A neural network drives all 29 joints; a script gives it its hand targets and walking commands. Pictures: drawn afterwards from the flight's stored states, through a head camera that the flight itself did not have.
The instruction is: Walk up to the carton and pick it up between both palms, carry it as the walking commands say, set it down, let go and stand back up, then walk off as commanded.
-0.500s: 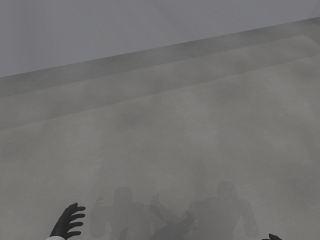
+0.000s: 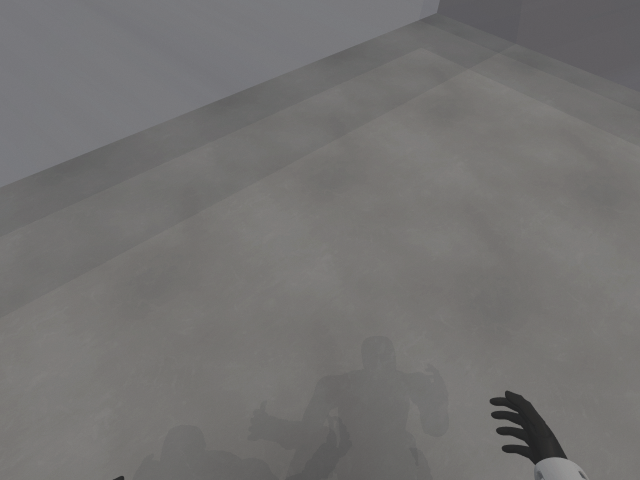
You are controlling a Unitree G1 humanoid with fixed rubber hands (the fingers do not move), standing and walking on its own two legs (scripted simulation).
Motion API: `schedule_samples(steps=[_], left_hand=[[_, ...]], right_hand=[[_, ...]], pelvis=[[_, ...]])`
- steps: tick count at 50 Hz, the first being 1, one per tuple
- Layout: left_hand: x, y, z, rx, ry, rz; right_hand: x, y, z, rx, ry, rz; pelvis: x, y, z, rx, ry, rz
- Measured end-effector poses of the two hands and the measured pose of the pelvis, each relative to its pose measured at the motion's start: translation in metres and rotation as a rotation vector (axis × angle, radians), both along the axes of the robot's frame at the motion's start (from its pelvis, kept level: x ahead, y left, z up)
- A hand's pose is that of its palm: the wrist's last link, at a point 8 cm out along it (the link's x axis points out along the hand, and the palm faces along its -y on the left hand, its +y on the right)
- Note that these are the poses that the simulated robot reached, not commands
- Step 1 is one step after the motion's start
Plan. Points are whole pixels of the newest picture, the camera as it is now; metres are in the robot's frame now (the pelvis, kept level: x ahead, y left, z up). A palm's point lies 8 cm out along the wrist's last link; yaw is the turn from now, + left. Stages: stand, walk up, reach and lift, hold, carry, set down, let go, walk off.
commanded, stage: walk off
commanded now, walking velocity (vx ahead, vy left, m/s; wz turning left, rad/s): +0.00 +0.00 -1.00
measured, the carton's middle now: out of the picture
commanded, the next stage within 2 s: stand in 1.58 s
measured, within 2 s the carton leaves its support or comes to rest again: neither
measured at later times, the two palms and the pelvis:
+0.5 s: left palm (257, 388) +0.26 +0.12 -0.07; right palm out of the picture -0.09 -0.33 -0.12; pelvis -0.01 -0.04 +0.00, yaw -30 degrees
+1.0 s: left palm (305, 361) +0.32 +0.06 -0.10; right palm out of the picture -0.13 -0.28 -0.05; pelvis +0.02 -0.01 +0.01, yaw -59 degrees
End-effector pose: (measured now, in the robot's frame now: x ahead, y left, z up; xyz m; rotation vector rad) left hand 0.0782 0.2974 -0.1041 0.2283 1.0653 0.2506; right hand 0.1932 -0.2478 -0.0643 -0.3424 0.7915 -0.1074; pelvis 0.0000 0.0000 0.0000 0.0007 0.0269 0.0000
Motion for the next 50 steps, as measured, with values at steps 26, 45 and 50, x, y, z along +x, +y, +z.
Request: schedule_samples(steps=[26,45,50], left_hand=[[0.181,-0.176,0.031,0.042,-0.124,-0.678],[0.22,-0.201,-0.001,-0.015,0.007,-0.941],[0.238,-0.241,0.001,-0.048,0.028,-1.087]], right_hand=[[-0.276,-0.085,-0.049,0.114,0.239,-0.696],[-0.274,-0.062,0.005,-0.001,0.033,-0.943],[-0.322,-0.034,0.014,-0.01,0.071,-1.098]], pelvis=[[-0.014,-0.039,-0.001,0.005,-0.001,-0.538],[0.013,-0.014,0.004,-0.014,-0.006,-0.926],[0.015,-0.012,0.012,-0.034,-0.005,-1.036]])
